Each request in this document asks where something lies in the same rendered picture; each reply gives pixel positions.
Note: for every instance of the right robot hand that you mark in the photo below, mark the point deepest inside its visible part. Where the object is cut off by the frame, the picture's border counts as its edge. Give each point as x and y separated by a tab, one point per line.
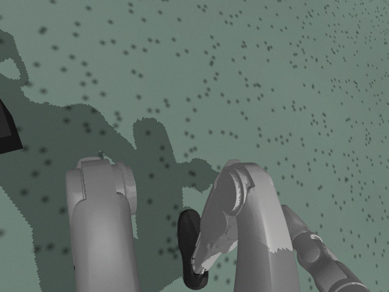
295	224

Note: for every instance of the right robot foot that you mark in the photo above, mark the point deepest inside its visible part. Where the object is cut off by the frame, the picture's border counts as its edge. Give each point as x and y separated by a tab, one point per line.
188	229

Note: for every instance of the right robot arm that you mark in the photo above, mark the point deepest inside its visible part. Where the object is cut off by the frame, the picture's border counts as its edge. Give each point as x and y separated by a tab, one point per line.
328	273

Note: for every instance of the carton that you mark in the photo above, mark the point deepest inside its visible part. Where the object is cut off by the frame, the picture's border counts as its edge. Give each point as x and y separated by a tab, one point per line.
9	137

